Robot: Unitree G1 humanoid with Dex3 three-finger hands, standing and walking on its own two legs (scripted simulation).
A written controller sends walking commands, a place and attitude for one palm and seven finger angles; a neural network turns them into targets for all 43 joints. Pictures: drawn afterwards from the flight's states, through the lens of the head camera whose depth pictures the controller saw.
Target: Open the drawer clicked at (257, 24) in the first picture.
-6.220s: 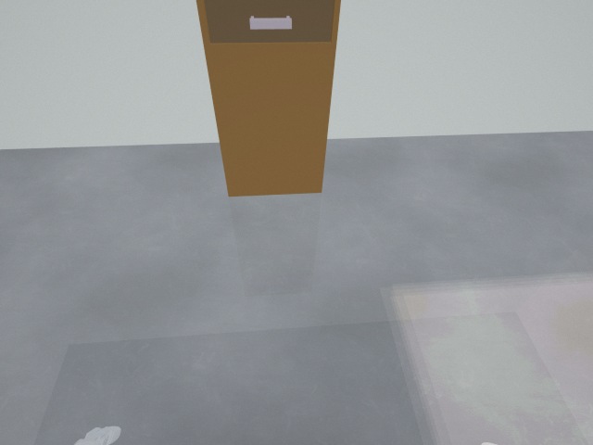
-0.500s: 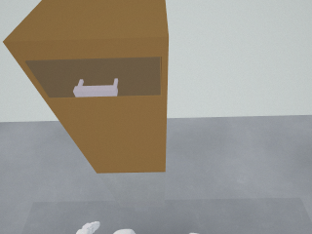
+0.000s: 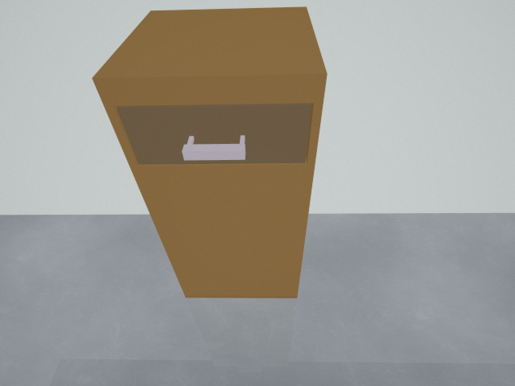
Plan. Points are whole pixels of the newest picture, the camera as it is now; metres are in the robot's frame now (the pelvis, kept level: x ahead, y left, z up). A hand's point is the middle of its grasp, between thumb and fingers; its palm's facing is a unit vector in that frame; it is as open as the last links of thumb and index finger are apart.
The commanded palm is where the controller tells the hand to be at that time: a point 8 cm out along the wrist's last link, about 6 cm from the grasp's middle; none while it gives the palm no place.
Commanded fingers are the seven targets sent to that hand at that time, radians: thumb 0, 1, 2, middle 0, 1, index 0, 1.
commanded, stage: come to a stop and stand still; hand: left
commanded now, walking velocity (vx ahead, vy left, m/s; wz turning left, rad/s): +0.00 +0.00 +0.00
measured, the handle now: (215, 145) +0.59 +0.15 +0.06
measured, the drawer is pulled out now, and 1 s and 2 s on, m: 0.00 0.00 0.00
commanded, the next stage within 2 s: look again from close up in 0.26 s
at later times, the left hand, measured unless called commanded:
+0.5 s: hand out of the picture +0.01 +0.18 -0.16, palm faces +0.02 -0.98 -0.20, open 7.3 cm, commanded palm none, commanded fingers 0.00 0.90 0.90 -0.20 -0.30 -0.20 -0.30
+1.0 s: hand out of the picture +0.09 +0.18 -0.14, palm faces -0.05 -0.94 -0.33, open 7.3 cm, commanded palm +0.15 +0.21 -0.04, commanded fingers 0.00 0.78 0.85 -0.21 -0.38 -0.21 -0.38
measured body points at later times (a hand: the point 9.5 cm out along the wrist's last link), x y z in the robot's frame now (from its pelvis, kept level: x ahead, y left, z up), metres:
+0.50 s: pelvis +0.01 +0.01 +0.01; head +0.02 +0.00 +0.46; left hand +0.01 +0.23 -0.14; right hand -0.01 -0.21 -0.15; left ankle +0.01 +0.06 -0.73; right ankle +0.04 -0.12 -0.73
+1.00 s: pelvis +0.05 -0.01 +0.01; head +0.07 -0.01 +0.46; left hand +0.09 +0.23 -0.11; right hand +0.08 -0.24 -0.14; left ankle +0.01 +0.06 -0.73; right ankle +0.04 -0.12 -0.73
